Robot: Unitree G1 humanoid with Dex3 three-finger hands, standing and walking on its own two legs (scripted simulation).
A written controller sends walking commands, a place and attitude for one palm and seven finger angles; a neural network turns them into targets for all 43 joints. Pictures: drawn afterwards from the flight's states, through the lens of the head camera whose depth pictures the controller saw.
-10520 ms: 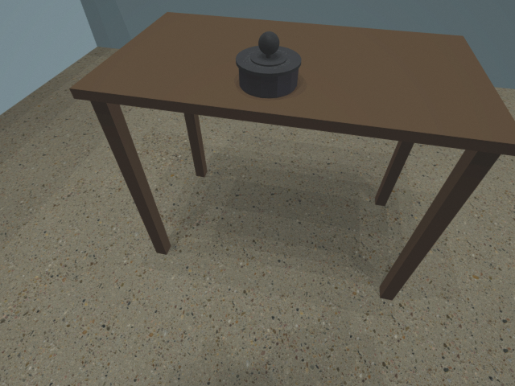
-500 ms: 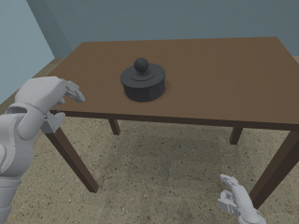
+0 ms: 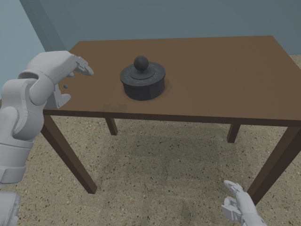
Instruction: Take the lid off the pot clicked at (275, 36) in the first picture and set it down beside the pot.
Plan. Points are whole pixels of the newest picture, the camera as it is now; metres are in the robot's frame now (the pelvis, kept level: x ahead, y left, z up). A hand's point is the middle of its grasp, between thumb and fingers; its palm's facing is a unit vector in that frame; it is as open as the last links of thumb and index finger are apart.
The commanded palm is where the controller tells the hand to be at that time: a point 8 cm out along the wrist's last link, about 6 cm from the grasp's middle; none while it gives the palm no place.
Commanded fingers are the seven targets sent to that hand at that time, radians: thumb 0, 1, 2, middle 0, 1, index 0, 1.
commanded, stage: move the open hand above the knob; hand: left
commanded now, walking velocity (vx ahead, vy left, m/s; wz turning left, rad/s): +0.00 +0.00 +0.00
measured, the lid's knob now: (141, 63) +0.59 +0.12 +0.17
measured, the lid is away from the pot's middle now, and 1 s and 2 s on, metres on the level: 0.00 0.00 0.00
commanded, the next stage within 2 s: none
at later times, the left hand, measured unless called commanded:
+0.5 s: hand (100, 70) +0.41 +0.18 +0.25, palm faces -0.06 -0.03 -1.00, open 10.3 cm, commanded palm +0.38 +0.19 +0.32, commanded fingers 0.00 -0.47 1.74 -0.88 -0.08 -0.88 -0.08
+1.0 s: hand (119, 58) +0.48 +0.15 +0.24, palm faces -0.14 -0.06 -0.99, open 10.3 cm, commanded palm +0.46 +0.16 +0.32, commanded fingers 0.00 -0.47 1.74 -0.88 -0.08 -0.88 -0.08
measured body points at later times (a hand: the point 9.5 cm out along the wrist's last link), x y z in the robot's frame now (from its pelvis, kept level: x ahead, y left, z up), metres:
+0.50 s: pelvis +0.03 +0.00 +0.00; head +0.02 -0.04 +0.45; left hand +0.41 +0.18 +0.30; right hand +0.24 -0.21 -0.10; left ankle +0.07 +0.10 -0.74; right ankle +0.03 -0.12 -0.74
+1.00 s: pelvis +0.06 +0.00 +0.00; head +0.06 -0.04 +0.45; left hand +0.48 +0.15 +0.30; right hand +0.24 -0.23 -0.11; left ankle +0.07 +0.10 -0.74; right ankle +0.03 -0.12 -0.74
